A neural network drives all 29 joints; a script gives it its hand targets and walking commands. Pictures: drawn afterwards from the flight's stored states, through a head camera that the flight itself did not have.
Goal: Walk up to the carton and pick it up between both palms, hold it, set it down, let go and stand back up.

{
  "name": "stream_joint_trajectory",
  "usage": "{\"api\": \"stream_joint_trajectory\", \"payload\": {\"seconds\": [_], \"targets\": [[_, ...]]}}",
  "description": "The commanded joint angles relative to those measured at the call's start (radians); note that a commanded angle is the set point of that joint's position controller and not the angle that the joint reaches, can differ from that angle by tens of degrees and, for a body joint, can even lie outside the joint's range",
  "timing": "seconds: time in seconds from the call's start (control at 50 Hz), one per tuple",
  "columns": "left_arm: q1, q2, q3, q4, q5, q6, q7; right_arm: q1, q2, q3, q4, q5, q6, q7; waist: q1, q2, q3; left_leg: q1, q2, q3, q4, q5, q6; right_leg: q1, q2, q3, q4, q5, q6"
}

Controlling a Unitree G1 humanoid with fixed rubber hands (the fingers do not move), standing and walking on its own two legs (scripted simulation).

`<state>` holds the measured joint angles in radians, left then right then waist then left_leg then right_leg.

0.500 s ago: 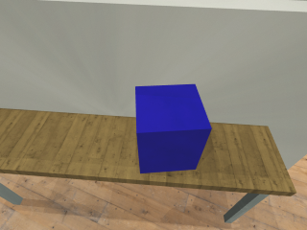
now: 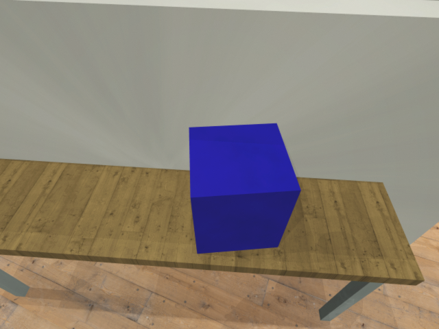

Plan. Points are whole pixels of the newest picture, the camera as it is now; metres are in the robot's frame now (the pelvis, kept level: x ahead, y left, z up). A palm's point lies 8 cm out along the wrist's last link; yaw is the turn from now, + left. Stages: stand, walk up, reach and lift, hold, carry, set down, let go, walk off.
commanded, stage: stand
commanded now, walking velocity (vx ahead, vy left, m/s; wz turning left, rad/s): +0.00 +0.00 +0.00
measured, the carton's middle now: (235, 190) +0.44 -0.03 -0.06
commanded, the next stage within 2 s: none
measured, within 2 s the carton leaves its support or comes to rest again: neither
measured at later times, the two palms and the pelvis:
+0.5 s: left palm out of the picture -0.02 +0.23 -0.14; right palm out of the picture -0.02 -0.23 -0.14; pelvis +0.00 +0.00 +0.00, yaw +0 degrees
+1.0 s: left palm out of the picture -0.01 +0.23 -0.14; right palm out of the picture -0.01 -0.22 -0.14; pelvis +0.00 +0.00 +0.00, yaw +0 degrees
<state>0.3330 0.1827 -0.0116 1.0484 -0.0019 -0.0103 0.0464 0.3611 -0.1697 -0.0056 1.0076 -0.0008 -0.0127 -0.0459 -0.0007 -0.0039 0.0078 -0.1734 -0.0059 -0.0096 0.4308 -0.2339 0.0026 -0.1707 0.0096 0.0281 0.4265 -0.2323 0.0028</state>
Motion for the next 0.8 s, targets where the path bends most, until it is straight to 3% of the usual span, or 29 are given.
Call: {"api": "stream_joint_trajectory", "payload": {"seconds": [0.0,0.18,0.2,0.28,0.44,0.48,0.56,0.6,0.66,0.78], "targets": [[0.066,0.112,0.016,-0.029,0.001,-0.008,0.008,0.071,-0.112,-0.018,-0.022,0.002,-0.009,-0.010,0.001,0.000,0.068,-0.009,0.099,-0.078,-0.074,0.159,0.001,-0.029,-0.100,0.079,-0.067,0.174,-0.012],[0.048,0.104,0.015,-0.013,0.003,-0.003,0.010,0.047,-0.104,-0.013,-0.014,0.003,-0.005,-0.012,0.001,0.030,0.123,-0.030,0.100,-0.075,-0.088,0.130,-0.002,-0.043,-0.102,0.077,-0.091,0.132,-0.009],[0.045,0.105,0.013,-0.016,0.000,-0.004,0.011,0.064,-0.103,-0.013,-0.011,0.005,-0.005,-0.011,-0.002,-0.001,0.107,-0.027,0.096,-0.082,-0.092,0.120,-0.002,-0.035,-0.103,0.072,-0.091,0.122,-0.008],[0.039,0.108,0.018,-0.016,0.002,-0.005,0.009,0.050,-0.106,-0.020,-0.012,0.003,-0.006,-0.010,0.003,0.001,0.089,-0.018,0.093,-0.080,-0.107,0.053,0.000,-0.039,-0.097,0.065,-0.097,0.065,-0.009],[0.038,0.096,0.020,-0.011,0.001,-0.008,0.009,0.050,-0.106,-0.024,-0.011,0.000,-0.008,-0.010,0.001,0.018,0.068,-0.024,0.096,-0.073,-0.094,0.043,0.002,-0.034,-0.094,0.071,-0.100,0.042,-0.007],[0.046,0.089,0.017,-0.008,0.001,-0.007,0.010,0.063,-0.101,-0.020,-0.008,0.002,-0.008,-0.010,0.001,-0.012,0.070,-0.026,0.101,-0.084,-0.098,0.056,0.002,-0.035,-0.097,0.069,-0.095,0.047,-0.007],[0.059,0.096,0.018,-0.004,0.000,-0.006,0.008,0.058,-0.088,-0.021,0.000,0.000,-0.006,-0.009,0.006,-0.015,0.077,-0.006,0.095,-0.078,-0.092,0.041,-0.001,-0.070,-0.091,0.067,-0.103,0.021,-0.009],[0.062,0.102,0.015,0.002,-0.003,-0.005,0.009,0.074,-0.088,-0.016,0.007,-0.001,-0.007,-0.009,-0.005,-0.019,0.086,-0.015,0.101,-0.085,-0.095,0.051,0.003,-0.062,-0.095,0.069,-0.099,0.051,-0.010],[0.067,0.094,0.015,0.000,0.002,-0.007,0.008,0.061,-0.105,-0.019,0.006,-0.004,-0.008,-0.010,0.005,0.021,0.089,-0.025,0.100,-0.077,-0.097,0.070,0.005,-0.045,-0.098,0.077,-0.092,0.076,-0.007],[0.064,0.107,0.019,0.004,0.001,-0.009,0.010,0.056,-0.095,-0.014,0.017,0.002,-0.010,-0.010,0.002,0.029,0.081,-0.014,0.097,-0.077,-0.101,0.084,0.003,-0.045,-0.099,0.077,-0.093,0.095,-0.007]]}}
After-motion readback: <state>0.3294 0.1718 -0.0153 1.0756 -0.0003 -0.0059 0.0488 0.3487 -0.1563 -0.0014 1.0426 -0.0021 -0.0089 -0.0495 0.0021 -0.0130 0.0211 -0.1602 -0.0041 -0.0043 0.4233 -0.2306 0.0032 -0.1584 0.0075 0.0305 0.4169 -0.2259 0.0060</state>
